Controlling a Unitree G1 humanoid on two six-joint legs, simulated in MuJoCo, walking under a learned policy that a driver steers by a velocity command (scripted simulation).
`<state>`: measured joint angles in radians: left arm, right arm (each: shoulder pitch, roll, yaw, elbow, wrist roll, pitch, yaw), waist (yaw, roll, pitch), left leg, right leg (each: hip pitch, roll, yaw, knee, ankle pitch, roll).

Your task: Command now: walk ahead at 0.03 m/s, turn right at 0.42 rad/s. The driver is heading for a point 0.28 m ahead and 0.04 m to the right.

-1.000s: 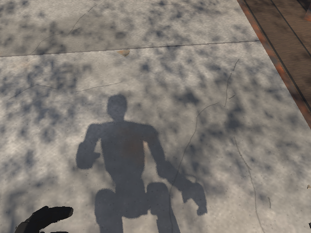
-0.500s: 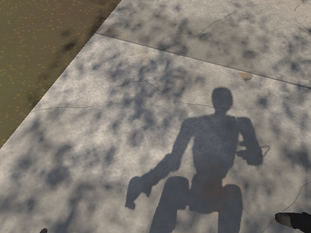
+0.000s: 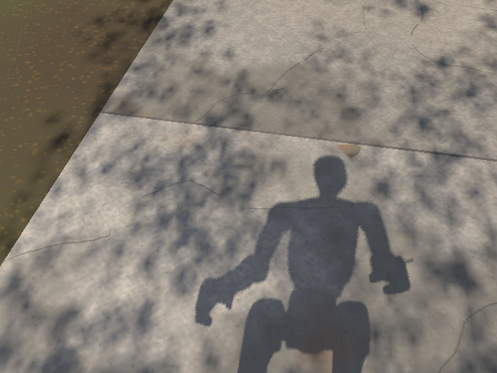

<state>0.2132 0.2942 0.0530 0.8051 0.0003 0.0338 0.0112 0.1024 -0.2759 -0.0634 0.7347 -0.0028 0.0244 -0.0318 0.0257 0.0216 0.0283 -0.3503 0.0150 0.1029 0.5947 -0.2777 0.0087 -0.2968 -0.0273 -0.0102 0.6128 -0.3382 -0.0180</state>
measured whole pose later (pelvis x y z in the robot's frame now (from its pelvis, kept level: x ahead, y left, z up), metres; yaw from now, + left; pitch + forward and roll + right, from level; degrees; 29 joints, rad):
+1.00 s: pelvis +0.07 -0.06 +0.02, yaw -25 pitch +1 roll +1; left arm 0.25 0.25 0.04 0.76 0.01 -0.02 0.01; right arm 0.19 -0.31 -0.06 0.82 0.00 -0.02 0.01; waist 0.01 0.04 0.03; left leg -0.48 0.06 0.02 0.90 -0.32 -0.05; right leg -0.12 0.03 0.00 0.34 -0.23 -0.05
